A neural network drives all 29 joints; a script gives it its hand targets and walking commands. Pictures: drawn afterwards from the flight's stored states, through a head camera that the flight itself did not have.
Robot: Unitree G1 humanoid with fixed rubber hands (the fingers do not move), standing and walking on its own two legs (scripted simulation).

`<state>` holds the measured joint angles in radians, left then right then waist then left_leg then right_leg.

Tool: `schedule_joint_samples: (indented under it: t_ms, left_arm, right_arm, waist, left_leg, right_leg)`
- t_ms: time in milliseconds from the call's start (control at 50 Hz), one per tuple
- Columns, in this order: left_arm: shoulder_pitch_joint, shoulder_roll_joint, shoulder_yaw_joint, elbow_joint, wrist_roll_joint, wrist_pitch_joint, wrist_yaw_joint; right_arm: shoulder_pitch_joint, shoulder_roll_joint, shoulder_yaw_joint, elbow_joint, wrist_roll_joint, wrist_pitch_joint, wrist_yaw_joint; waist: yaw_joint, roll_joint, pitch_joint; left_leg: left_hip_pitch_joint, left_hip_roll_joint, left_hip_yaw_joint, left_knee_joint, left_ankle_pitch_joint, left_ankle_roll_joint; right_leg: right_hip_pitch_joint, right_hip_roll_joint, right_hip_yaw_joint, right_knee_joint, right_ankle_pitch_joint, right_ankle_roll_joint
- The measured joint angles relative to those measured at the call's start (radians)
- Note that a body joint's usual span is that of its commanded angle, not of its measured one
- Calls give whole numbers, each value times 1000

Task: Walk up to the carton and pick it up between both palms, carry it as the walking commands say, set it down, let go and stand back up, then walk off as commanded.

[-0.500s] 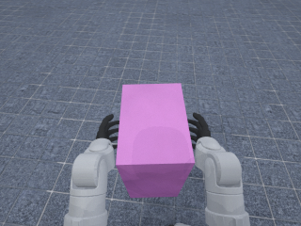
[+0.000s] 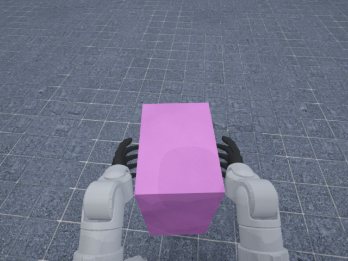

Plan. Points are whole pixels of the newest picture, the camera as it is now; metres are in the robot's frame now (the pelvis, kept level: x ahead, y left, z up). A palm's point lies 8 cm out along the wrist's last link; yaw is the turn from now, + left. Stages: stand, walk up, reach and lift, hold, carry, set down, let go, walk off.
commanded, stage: carry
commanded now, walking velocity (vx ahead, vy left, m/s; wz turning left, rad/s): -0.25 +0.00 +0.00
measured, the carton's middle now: (176, 175) +0.32 -0.02 +0.01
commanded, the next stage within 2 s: none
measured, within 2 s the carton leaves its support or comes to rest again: neither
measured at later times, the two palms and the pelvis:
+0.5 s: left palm (85, 259) +0.13 +0.14 +0.09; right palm (233, 245) +0.14 -0.10 +0.09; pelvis -0.15 +0.02 +0.00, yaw +1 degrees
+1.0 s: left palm out of the picture +0.10 +0.16 +0.08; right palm out of the picture +0.11 -0.08 +0.09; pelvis -0.19 +0.02 -0.01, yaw +2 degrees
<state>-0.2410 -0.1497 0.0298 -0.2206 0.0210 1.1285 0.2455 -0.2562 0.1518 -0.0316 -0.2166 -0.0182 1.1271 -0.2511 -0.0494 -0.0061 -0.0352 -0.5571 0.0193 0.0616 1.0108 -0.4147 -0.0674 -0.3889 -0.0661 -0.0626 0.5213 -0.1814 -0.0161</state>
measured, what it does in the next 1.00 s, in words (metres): walks backwards: left foot, then right foot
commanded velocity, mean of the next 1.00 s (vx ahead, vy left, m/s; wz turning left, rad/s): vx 0.00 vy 0.00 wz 0.00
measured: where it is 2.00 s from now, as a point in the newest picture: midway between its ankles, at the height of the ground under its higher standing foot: outside the picture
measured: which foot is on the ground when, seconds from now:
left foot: up 0.00-0.10, down 0.12-1.00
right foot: down 0.00-0.14, up 0.16-0.34, down 0.36-1.00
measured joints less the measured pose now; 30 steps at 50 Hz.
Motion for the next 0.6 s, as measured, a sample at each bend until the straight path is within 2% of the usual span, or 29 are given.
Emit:
schedule_joint_samples:
  t_ms: [80,120,140,200,260,300,340,380,440,500,560,600]
  left_arm:
    - [-18,-4,10,-8,11,-8,-7]
    - [-23,-5,13,-6,16,-7,-9]
    - [-22,-4,18,-1,17,-10,-10]
    - [19,4,17,2,13,-3,-10]
    - [41,9,9,3,-1,12,1]
    - [38,9,7,-3,-13,15,13]
    - [27,7,11,-6,-17,14,19]
    - [12,3,19,5,-17,8,20]
    - [0,0,13,42,-16,6,18]
    - [-5,-1,8,59,-11,15,14]
    - [-15,-3,17,68,-4,20,9]
    - [-18,-4,25,75,1,26,6]
  right_arm:
    - [-23,6,-10,-4,3,-9,-6]
    - [-31,8,-15,2,4,-9,-6]
    - [-33,9,-13,13,3,-14,-6]
    - [-20,6,12,53,0,-11,0]
    - [-1,1,24,63,-8,0,9]
    - [1,1,21,54,-9,2,13]
    - [-6,3,17,47,-15,1,16]
    - [-20,5,9,55,-23,-4,20]
    - [-11,3,-5,61,-30,3,25]
    - [-6,2,-11,62,-29,15,23]
    - [-14,4,-16,74,-23,15,19]
    - [-20,5,-17,91,-20,15,16]
  waist:
    - [-19,-1,-8]
    - [-21,-2,-16]
    - [-20,-21,-12]
    - [9,-22,-7]
    - [49,-7,-12]
    - [71,3,-18]
    - [86,5,-30]
    - [96,10,-42]
    - [82,23,-60]
    - [45,34,-73]
    - [16,36,-69]
    - [5,26,-72]
  left_leg:
    - [144,5,-2,-218,-36,6]
    - [235,8,2,-415,33,19]
    - [237,-5,4,-451,110,33]
    - [216,5,-1,-445,156,69]
    - [211,29,-15,-481,193,70]
    - [196,37,-24,-496,220,66]
    - [175,36,-26,-497,239,63]
    - [152,36,-19,-489,251,58]
    - [138,36,-14,-481,197,35]
    - [148,43,-4,-474,190,19]
    - [149,40,4,-492,273,45]
    - [147,33,10,-502,285,60]
  right_leg:
    - [-63,-6,3,6,49,9]
    - [-95,-6,-3,16,70,20]
    - [-106,-19,0,22,79,27]
    - [-129,-11,-17,140,-90,62]
    - [-108,14,-35,264,-159,63]
    - [-47,25,-48,220,-181,62]
    - [43,30,-63,88,-169,61]
    - [93,34,-63,-28,-81,40]
    - [72,30,-64,-28,-33,9]
    - [57,23,-68,-19,-30,8]
    - [42,18,-63,4,-27,17]
    - [29,11,-57,17,-38,20]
